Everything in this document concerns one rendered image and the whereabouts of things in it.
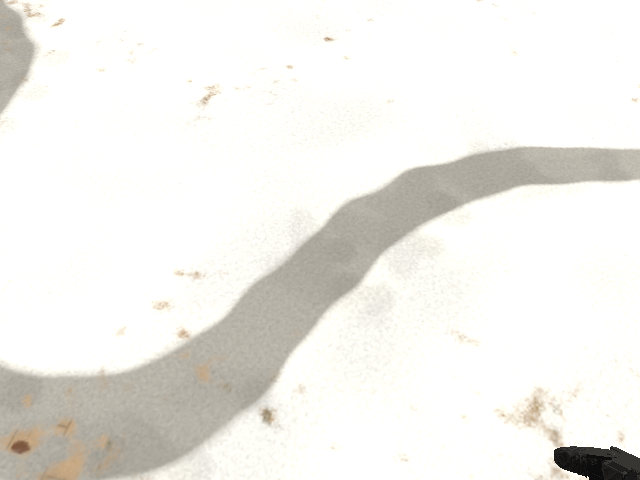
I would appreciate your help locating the robot right hand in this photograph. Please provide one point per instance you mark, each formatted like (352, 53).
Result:
(597, 463)

